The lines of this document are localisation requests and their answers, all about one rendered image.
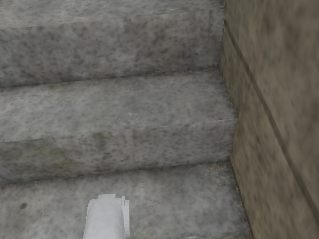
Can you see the robot left shin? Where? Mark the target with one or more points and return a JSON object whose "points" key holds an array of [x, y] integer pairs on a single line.
{"points": [[90, 203]]}

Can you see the left robot thigh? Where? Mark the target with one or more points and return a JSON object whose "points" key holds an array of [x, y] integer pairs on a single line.
{"points": [[108, 218]]}

